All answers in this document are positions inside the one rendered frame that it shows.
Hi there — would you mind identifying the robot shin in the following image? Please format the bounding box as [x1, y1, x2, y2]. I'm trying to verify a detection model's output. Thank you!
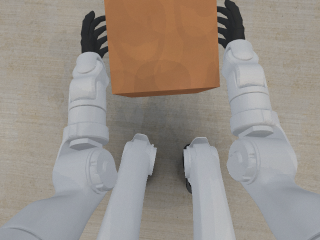
[121, 133, 151, 159]
[187, 137, 220, 185]

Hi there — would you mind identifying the right robot upper arm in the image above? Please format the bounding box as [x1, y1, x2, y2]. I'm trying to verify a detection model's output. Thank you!
[226, 136, 320, 240]

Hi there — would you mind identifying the carton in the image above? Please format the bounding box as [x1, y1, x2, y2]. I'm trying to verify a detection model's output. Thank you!
[104, 0, 220, 98]

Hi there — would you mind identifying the robot left hand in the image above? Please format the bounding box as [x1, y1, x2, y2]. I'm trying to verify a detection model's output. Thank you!
[80, 10, 109, 58]

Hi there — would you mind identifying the robot right hand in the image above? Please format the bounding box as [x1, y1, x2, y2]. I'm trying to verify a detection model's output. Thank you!
[217, 0, 246, 49]

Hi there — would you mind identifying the robot left shin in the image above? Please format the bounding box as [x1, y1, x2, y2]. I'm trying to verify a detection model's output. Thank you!
[121, 133, 151, 159]

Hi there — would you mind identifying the robot right shin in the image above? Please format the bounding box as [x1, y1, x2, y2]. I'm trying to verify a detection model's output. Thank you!
[187, 137, 220, 185]

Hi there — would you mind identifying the left robot forearm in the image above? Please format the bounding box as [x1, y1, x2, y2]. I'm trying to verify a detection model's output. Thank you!
[52, 52, 110, 182]

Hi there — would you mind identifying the left robot upper arm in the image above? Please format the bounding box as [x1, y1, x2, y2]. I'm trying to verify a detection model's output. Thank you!
[0, 147, 118, 240]

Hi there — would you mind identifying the right robot forearm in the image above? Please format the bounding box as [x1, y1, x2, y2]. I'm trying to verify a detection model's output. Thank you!
[221, 39, 298, 171]

